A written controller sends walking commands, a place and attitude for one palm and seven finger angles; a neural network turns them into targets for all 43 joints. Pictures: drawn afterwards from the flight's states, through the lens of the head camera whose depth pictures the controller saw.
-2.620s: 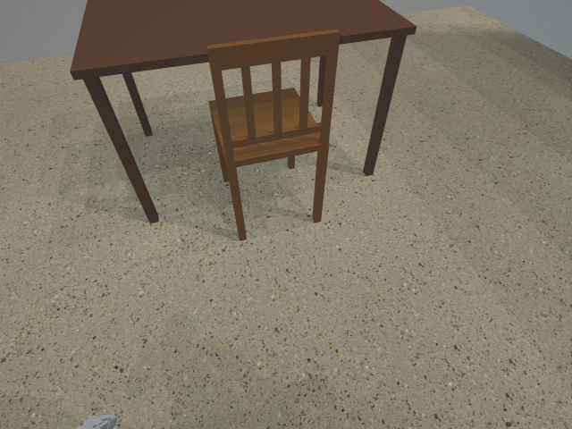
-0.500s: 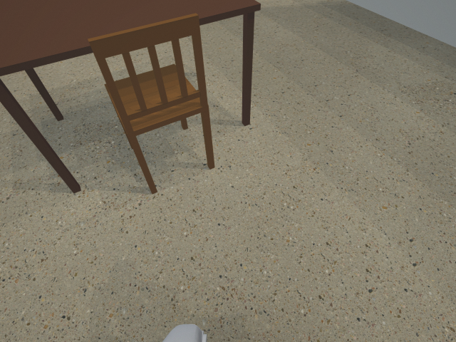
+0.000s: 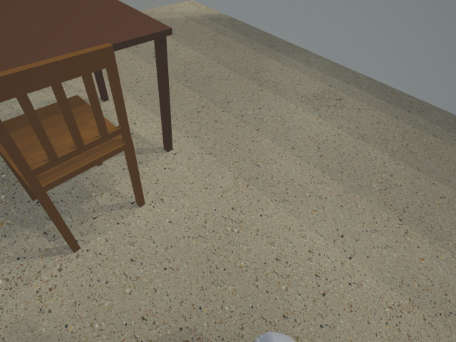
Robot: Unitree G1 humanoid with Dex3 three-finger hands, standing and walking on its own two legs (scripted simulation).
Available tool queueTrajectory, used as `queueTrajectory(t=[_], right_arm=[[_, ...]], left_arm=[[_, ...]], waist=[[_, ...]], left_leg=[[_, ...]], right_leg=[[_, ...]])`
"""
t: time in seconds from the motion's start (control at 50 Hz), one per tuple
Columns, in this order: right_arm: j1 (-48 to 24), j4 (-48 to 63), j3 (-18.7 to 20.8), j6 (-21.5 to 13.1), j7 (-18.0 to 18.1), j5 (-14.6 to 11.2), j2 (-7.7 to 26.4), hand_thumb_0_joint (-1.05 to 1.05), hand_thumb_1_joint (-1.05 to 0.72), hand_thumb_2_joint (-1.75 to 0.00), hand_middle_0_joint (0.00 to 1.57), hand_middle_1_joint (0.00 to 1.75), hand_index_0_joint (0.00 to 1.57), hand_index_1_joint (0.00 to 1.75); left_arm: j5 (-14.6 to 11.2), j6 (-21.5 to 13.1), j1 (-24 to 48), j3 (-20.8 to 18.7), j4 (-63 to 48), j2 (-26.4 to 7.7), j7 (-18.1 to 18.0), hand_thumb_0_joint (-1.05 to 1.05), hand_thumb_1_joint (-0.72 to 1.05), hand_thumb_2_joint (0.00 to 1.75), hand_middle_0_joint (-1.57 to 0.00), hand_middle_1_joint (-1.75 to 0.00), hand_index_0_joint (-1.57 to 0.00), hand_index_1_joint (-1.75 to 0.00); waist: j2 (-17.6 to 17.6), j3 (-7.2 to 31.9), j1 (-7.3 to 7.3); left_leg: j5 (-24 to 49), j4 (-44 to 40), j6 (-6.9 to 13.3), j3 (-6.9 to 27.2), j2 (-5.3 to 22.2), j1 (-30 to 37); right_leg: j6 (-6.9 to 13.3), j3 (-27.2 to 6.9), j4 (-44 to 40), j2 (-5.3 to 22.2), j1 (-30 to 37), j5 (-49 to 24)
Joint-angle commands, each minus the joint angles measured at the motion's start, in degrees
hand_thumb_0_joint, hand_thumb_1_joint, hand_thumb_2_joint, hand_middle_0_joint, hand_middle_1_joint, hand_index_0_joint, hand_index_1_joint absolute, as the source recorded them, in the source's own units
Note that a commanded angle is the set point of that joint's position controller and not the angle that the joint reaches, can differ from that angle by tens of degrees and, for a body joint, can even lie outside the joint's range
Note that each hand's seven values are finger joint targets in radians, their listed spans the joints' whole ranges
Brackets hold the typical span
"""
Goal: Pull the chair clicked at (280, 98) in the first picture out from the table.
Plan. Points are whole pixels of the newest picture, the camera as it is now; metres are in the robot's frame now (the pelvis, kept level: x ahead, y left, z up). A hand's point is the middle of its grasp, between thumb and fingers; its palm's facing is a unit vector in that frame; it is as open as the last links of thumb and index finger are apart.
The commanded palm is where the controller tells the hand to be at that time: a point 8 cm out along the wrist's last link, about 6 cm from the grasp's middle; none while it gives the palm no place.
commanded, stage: walk to a spot facing it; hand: left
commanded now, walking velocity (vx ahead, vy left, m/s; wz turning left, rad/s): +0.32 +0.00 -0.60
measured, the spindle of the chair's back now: (68, 117) +0.72 +0.58 -0.12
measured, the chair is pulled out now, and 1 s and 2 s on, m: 0.00 0.00 0.00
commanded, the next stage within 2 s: none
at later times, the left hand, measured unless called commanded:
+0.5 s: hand (195, 254) +0.36 +0.10 -0.19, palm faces -0.32 -0.94 -0.16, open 7.3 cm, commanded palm none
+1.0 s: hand (177, 209) +0.48 +0.17 -0.19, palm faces -0.42 -0.89 -0.17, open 7.4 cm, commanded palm none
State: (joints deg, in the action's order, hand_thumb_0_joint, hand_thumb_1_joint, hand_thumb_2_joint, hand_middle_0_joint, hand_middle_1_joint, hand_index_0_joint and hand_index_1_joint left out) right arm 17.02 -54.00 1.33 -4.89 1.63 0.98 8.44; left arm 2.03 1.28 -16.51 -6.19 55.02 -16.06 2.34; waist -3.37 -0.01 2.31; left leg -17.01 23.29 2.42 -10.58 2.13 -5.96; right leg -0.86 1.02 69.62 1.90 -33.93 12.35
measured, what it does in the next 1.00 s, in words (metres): walks ahead, turning right: right foot, then left foot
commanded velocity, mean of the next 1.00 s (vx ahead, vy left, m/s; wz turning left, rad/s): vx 0.26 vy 0.00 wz -0.53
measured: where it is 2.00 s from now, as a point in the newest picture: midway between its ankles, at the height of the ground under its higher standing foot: (227, 298)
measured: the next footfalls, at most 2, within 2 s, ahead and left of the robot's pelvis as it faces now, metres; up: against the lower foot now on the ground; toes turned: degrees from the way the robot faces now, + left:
right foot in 0.36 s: +0.26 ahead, -0.10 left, +0.00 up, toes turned -20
left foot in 0.84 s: +0.51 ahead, +0.05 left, +0.00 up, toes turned -21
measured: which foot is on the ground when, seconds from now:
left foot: down 0.00-0.36, up 0.38-0.82, down 0.84-1.00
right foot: up 0.00-0.34, down 0.36-0.84, up 0.86-1.00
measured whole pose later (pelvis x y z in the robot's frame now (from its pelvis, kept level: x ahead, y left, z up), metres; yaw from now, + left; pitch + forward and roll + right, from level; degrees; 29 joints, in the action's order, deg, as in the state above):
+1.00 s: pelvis +0.39 +0.00 -0.01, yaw -33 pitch -2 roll -1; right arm 7.3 -50.5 0.5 -3.6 0.7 1.4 8.5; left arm 1.2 1.6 -19.9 -5.3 57.5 -13.3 1.6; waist -2.8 -3.4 4.2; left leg -14.2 30.8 1.4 -11.5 5.9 -14.8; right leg -1.4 2.6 70.5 1.6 -27.7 21.9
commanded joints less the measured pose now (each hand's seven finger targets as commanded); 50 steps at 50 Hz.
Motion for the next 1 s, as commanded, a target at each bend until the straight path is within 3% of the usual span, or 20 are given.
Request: queueTrajectory(t=[0.0, 0.18, 0.26, 0.3, 0.32, 0.34, 0.36, 0.38, 0.42, 0.46, 0.52, 0.6, 0.72, 0.74, 0.78, 0.8, 0.82, 0.84, 0.9, 0.98], right_arm=[[8.0, -0.9, 1.2, -1.4, 0.7, -0.2, 7.5, 0.00, -0.90, -0.90, 0.20, 0.30, 0.20, 0.30], [16.7, -5.9, 0.5, -0.4, 1.0, 0.5, 7.5, 0.00, -0.90, -0.90, 0.20, 0.30, 0.20, 0.30], [16.1, -5.8, 1.6, 0.3, 0.8, 0.2, 10.5, 0.00, -0.90, -0.90, 0.20, 0.30, 0.20, 0.30], [12.7, -4.2, 1.7, 0.5, 0.4, -0.2, 11.7, 0.00, -0.90, -0.90, 0.20, 0.30, 0.20, 0.30], [12.0, -2.8, 1.3, 0.6, -0.2, -1.3, 9.1, 0.00, -0.90, -0.90, 0.20, 0.30, 0.20, 0.30], [11.7, -0.5, 1.2, 0.0, -0.1, -1.7, 6.1, 0.00, -0.90, -0.90, 0.20, 0.30, 0.20, 0.30], [5.2, 1.9, 2.0, -0.2, 0.4, -0.7, 8.2, 0.00, -0.90, -0.90, 0.20, 0.30, 0.20, 0.30], [7.4, 1.7, 2.1, 0.3, 0.3, -0.7, 6.8, 0.00, -0.90, -0.90, 0.20, 0.30, 0.20, 0.30], [6.5, 0.1, 2.2, 1.9, -0.1, 0.2, 6.9, 0.00, -0.90, -0.90, 0.20, 0.30, 0.20, 0.30], [8.4, -1.1, 2.1, 3.2, -0.4, 0.5, 5.1, 0.00, -0.90, -0.90, 0.20, 0.30, 0.20, 0.30], [5.4, -0.1, 2.3, 3.7, -1.0, 0.7, 4.2, 0.00, -0.90, -0.90, 0.20, 0.30, 0.20, 0.30], [-4.3, 3.3, 2.5, 2.9, -2.0, 0.9, 5.0, 0.00, -0.90, -0.90, 0.20, 0.30, 0.20, 0.30], [-14.5, 7.7, 2.0, 1.8, -2.5, 0.3, 6.1, 0.00, -0.90, -0.90, 0.20, 0.30, 0.20, 0.30], [-14.5, 7.9, 2.1, 1.6, -2.3, 0.2, 6.8, 0.00, -0.90, -0.90, 0.20, 0.30, 0.20, 0.30], [-4.4, 5.0, 2.8, 0.9, -1.2, 0.3, 9.6, 0.00, -0.90, -0.90, 0.20, 0.30, 0.20, 0.30], [3.2, 3.1, 4.0, 0.5, -0.4, 1.0, 15.2, 0.00, -0.90, -0.90, 0.20, 0.30, 0.20, 0.30], [8.8, 2.1, 4.8, 0.8, -0.5, 1.2, 20.5, 0.00, -0.90, -0.90, 0.20, 0.30, 0.20, 0.30], [6.3, 3.0, 3.9, 1.4, -0.6, 0.5, 17.9, 0.00, -0.90, -0.90, 0.20, 0.30, 0.20, 0.30], [-4.0, 4.7, 2.0, 1.2, -0.3, 0.3, 10.9, 0.00, -0.90, -0.90, 0.20, 0.30, 0.20, 0.30], [-4.2, 3.7, 1.8, 1.1, 0.2, 0.0, 9.4, 0.00, -0.90, -0.90, 0.20, 0.30, 0.20, 0.30]], left_arm=[[0.2, -0.1, 3.4, 1.0, -4.2, 2.6, 0.8, 0.00, 0.90, 0.90, -0.20, -0.30, -0.20, -0.30], [-0.2, -0.6, 19.5, 2.8, -7.3, 4.3, 1.4, 0.00, 0.90, 0.90, -0.20, -0.30, -0.20, -0.30], [-0.2, -1.6, 13.5, 2.4, -5.7, 1.8, 0.6, 0.00, 0.90, 0.90, -0.20, -0.30, -0.20, -0.30], [0.0, -2.6, 1.8, 1.1, -2.3, -1.9, 0.0, 0.00, 0.90, 0.90, -0.20, -0.30, -0.20, -0.30], [-0.1, -3.1, -4.9, 0.1, -0.9, -6.8, -0.5, 0.00, 0.90, 0.90, -0.20, -0.30, -0.20, -0.30], [-1.4, -3.6, -9.8, -0.6, -0.2, -11.1, -1.1, 0.00, 0.90, 0.90, -0.20, -0.30, -0.20, -0.30], [-2.4, -2.8, -8.1, -0.8, -0.9, -11.6, -1.9, 0.00, 0.90, 0.90, -0.20, -0.30, -0.20, -0.30], [-2.2, -3.1, -4.5, -0.6, -1.8, -10.1, -2.0, 0.00, 0.90, 0.90, -0.20, -0.30, -0.20, -0.30], [-1.9, -3.8, 1.8, 0.6, -3.1, -5.2, -2.4, 0.00, 0.90, 0.90, -0.20, -0.30, -0.20, -0.30], [-1.0, -4.7, 3.7, 0.9, -2.9, -4.0, -2.7, 0.00, 0.90, 0.90, -0.20, -0.30, -0.20, -0.30], [-0.8, -5.2, 2.2, 0.6, -2.3, -2.8, -2.3, 0.00, 0.90, 0.90, -0.20, -0.30, -0.20, -0.30], [-0.8, -5.5, -1.8, 0.8, -1.1, -2.7, -2.1, 0.00, 0.90, 0.90, -0.20, -0.30, -0.20, -0.30], [-0.7, -4.8, -5.1, 0.5, -1.3, -5.2, -2.4, 0.00, 0.90, 0.90, -0.20, -0.30, -0.20, -0.30], [-0.8, -4.6, -5.1, 0.4, -1.4, -5.3, -2.4, 0.00, 0.90, 0.90, -0.20, -0.30, -0.20, -0.30], [-1.1, -4.4, -1.9, 0.0, -2.4, -5.3, -2.5, 0.00, 0.90, 0.90, -0.20, -0.30, -0.20, -0.30], [-1.8, -4.3, -3.1, 0.2, -2.9, -2.6, -2.1, 0.00, 0.90, 0.90, -0.20, -0.30, -0.20, -0.30], [-2.1, -4.6, -4.7, 0.8, -3.7, -0.1, -1.5, 0.00, 0.90, 0.90, -0.20, -0.30, -0.20, -0.30], [-1.3, -4.2, -4.6, 0.4, -3.2, -2.5, -1.7, 0.00, 0.90, 0.90, -0.20, -0.30, -0.20, -0.30], [-0.6, -2.3, -1.7, 0.1, -2.8, -0.6, -0.4, 0.00, 0.90, 0.90, -0.20, -0.30, -0.20, -0.30], [-0.7, 0.2, -4.5, 0.2, -2.0, 1.9, -0.2, 0.00, 0.90, 0.90, -0.20, -0.30, -0.20, -0.30]], waist=[[8.6, -6.0, -1.44], [10.0, -9.3, -5.44], [12.0, -2.7, -2.12], [14.6, 3.6, 3.69], [6.9, 8.9, 6.70], [-1.9, 16.3, 5.83], [4.9, 8.6, 6.30], [0.3, 8.8, 2.51], [4.3, 0.8, -1.80], [6.3, -1.1, -4.81], [0.3, -2.2, -4.76], [-3.8, -2.9, -1.97], [-4.6, -2.4, 0.93], [-4.7, -2.3, 0.55], [-1.7, 1.9, -4.94], [7.7, 7.6, -7.46], [20.9, 11.3, -8.11], [13.8, 9.7, -7.63], [12.0, -3.4, -2.65], [13.2, -0.8, -0.52]], left_leg=[[27.1, -10.4, -0.5, 6.1, 14.9, 3.4], [44.5, -8.2, 0.9, -2.5, 15.0, 12.5], [72.1, 6.9, 0.1, -6.6, 16.4, 14.1], [62.1, 25.0, -1.1, -7.4, 15.9, 3.7], [29.5, 43.0, -2.5, -6.4, 13.3, -13.0], [-16.5, 63.0, -5.6, -2.5, 3.6, -29.6], [-13.1, 63.5, -3.8, 7.5, 4.4, -34.3], [-8.0, 63.8, -4.4, 9.7, 6.9, -33.9], [-2.6, 56.3, -4.9, 10.1, 9.7, -29.0], [-1.7, 50.7, -5.5, 9.3, 9.6, -24.9], [2.9, 43.7, -6.3, 8.4, 8.8, -25.8], [5.5, 33.7, -6.6, 8.2, 7.3, -29.6], [1.9, 16.6, -5.5, 5.8, 2.0, -22.0], [1.6, 13.9, -5.2, 5.9, 1.3, -18.7], [6.5, 2.2, -4.4, 6.1, 1.2, -0.7], [7.6, -0.5, -1.5, 17.0, 11.9, 14.5], [16.2, -3.3, 5.2, 33.1, 28.7, 21.8], [10.3, -5.3, 7.4, 32.4, 30.0, 14.4], [10.0, -9.2, 3.8, 17.3, 22.1, -4.5], [22.5, -7.3, 2.7, 4.6, 17.9, -6.7]], right_leg=[[-0.4, -0.8, 1.6, 2.4, -11.8, -5.0], [2.5, 7.9, -21.3, -0.1, -9.0, -4.1], [6.6, 12.0, -29.6, -6.1, 6.7, 2.0], [8.6, 10.6, -36.6, -6.0, 27.7, -0.3], [13.2, -3.0, -39.5, 5.0, 45.9, -5.1], [21.0, -31.4, -43.5, 21.6, 56.1, -20.7], [19.2, -27.1, -46.8, 21.5, 47.9, -33.1], [16.8, -26.2, -48.1, 20.5, 44.1, -24.3], [13.0, -17.7, -52.7, 15.3, 26.9, -15.7], [13.8, -13.4, -54.9, 12.4, 17.9, -12.5], [12.8, -11.2, -56.1, 8.2, 14.3, -8.7], [12.6, -13.0, -54.9, 7.0, 19.6, -8.9], [11.3, -16.7, -50.4, 8.0, 25.7, -17.5], [11.0, -17.6, -49.3, 8.1, 25.2, -18.1], [7.9, -14.6, -37.5, 4.4, 19.5, -20.2], [4.9, -10.4, -24.3, -1.2, 9.3, -9.4], [1.8, -1.7, -5.6, -5.6, -2.2, 21.2], [1.6, -3.9, 2.1, -2.5, -2.6, 22.0], [-0.2, -1.7, 4.8, 2.8, -1.7, 11.6], [-1.8, 0.6, 1.6, 3.2, 2.4, 5.4]])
